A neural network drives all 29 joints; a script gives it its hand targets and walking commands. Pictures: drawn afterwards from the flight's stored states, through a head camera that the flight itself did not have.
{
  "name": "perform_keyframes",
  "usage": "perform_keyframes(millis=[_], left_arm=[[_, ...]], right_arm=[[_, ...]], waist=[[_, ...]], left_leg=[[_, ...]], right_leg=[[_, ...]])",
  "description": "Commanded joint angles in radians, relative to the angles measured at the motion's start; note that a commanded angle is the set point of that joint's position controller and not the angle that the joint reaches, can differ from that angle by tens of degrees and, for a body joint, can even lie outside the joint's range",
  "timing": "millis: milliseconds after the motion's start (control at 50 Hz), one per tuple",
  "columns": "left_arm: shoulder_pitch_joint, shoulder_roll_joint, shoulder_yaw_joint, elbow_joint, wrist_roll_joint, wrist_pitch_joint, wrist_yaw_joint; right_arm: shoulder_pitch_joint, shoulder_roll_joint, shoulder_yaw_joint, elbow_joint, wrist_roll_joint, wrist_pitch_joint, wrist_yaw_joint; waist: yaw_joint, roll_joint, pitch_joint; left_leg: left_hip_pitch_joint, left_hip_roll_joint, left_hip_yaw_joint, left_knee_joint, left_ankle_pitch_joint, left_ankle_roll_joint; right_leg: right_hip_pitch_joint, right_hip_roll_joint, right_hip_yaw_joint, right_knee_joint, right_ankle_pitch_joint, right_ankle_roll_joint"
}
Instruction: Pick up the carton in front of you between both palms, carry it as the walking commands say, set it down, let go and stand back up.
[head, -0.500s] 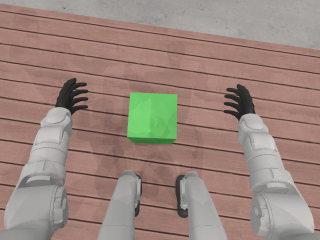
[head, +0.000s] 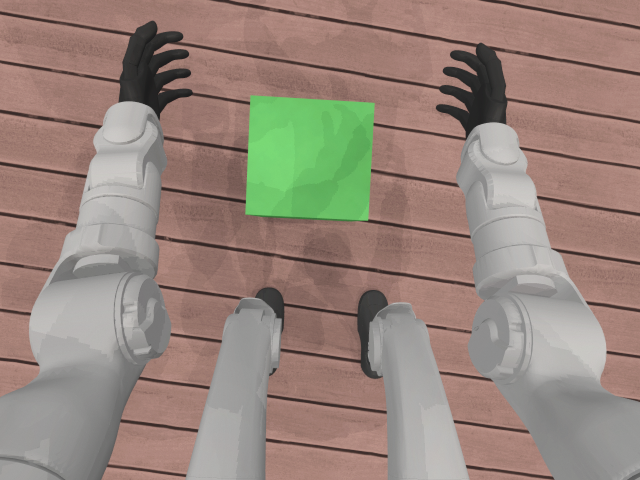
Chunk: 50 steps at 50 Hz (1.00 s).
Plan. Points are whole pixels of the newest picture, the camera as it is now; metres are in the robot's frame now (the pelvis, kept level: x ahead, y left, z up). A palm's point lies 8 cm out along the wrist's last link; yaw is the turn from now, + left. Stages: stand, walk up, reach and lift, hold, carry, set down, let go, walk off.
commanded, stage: reach and lift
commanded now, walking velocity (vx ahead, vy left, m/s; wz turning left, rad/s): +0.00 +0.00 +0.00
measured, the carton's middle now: (309, 169) +0.48 +0.03 -0.48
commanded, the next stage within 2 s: none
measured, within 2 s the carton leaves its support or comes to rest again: leaves its support in 1.48 s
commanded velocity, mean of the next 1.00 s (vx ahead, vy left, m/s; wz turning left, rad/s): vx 0.00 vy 0.00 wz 0.00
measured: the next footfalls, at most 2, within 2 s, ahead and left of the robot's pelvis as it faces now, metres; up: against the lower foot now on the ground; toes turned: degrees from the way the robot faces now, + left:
none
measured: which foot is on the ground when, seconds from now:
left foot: down 0.00-1.00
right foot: down 0.00-1.00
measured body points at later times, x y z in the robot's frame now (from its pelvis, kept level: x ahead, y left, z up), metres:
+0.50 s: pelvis -0.05 -0.01 -0.20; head +0.31 +0.01 +0.07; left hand +0.49 +0.22 -0.36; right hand +0.49 -0.16 -0.37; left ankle +0.07 +0.12 -0.57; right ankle +0.07 -0.14 -0.57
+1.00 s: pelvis -0.04 -0.01 -0.24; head +0.32 +0.02 +0.02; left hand +0.50 +0.21 -0.42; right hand +0.50 -0.15 -0.42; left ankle +0.07 +0.12 -0.57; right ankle +0.07 -0.14 -0.57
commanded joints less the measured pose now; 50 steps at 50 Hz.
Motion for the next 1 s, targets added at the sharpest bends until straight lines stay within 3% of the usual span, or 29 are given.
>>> perform_keyframes(millis=[0,140,260,360,440,560,640,680,780,980], left_arm=[[-0.123,0.083,-0.012,-0.08,-0.022,-0.037,0.011],[-0.158,0.194,-0.112,-0.166,-0.158,-0.056,0.043],[-0.266,0.267,-0.167,-0.215,-0.234,-0.021,0.046],[-0.372,0.276,-0.194,-0.096,-0.257,-0.001,0.048],[-0.443,0.284,-0.213,0.015,-0.259,-0.012,0.056],[-0.527,0.307,-0.257,0.109,-0.279,-0.05,0.07],[-0.584,0.326,-0.285,0.056,-0.316,-0.071,0.087],[-0.599,0.339,-0.3,0.039,-0.334,-0.076,0.089],[-0.548,0.309,-0.324,0.053,-0.336,-0.077,0.089],[-0.51,0.245,-0.321,0.096,-0.309,-0.077,0.091]], right_arm=[[-0.108,-0.08,0.019,-0.074,0.017,-0.039,-0.006],[-0.157,-0.132,0.164,-0.177,0.158,-0.042,-0.047],[-0.268,-0.172,0.219,-0.242,0.226,0.004,-0.083],[-0.375,-0.186,0.208,-0.128,0.228,0.028,-0.093],[-0.447,-0.204,0.202,-0.008,0.23,0.012,-0.085],[-0.533,-0.241,0.224,0.103,0.262,-0.033,-0.07],[-0.584,-0.275,0.268,0.085,0.307,-0.06,-0.074],[-0.604,-0.266,0.28,0.059,0.314,-0.064,-0.08],[-0.528,-0.204,0.31,0.069,0.353,-0.064,-0.078],[-0.482,-0.21,0.256,0.122,0.297,-0.079,-0.081]], waist=[[0.01,0.045,-0.848],[0.035,0.013,-1.077],[0.041,0.008,-1.136],[0.031,0.016,-0.928],[0.026,0.021,-0.797],[0.027,0.034,-0.726],[0.041,0.033,-0.819],[0.029,-0.004,-0.828],[0.052,0.032,-0.851],[0.011,0.054,-0.714]], left_leg=[[0.491,-0.036,0.025,0.067,0.483,-0.042],[0.373,-0.034,0.045,0.308,0.511,-0.047],[0.263,-0.025,0.083,0.439,0.316,-0.05],[0.123,-0.004,0.084,0.495,0.078,-0.044],[0.058,0.012,0.068,0.549,0.0,-0.04],[0.044,0.026,0.044,0.633,0.035,-0.039],[0.083,0.019,0.05,0.682,0.115,-0.04],[0.1,0.017,0.042,0.693,0.137,-0.032],[0.185,0.011,0.046,0.725,0.24,-0.027],[0.11,0.004,0.027,0.702,0.177,-0.036]], right_leg=[[0.229,0.079,-0.086,0.09,0.323,0.022],[0.273,0.078,-0.085,0.342,0.412,0.028],[0.321,0.073,-0.09,0.478,0.289,0.02],[0.197,0.054,-0.093,0.534,0.07,0.018],[0.107,0.042,-0.09,0.593,-0.003,0.016],[0.043,0.032,-0.083,0.687,0.018,0.016],[0.088,0.028,-0.085,0.739,0.083,0.012],[0.09,0.035,-0.1,0.758,0.11,0.021],[0.073,0.054,-0.106,0.779,0.173,0.023],[-0.047,0.055,-0.104,0.761,0.112,0.019]])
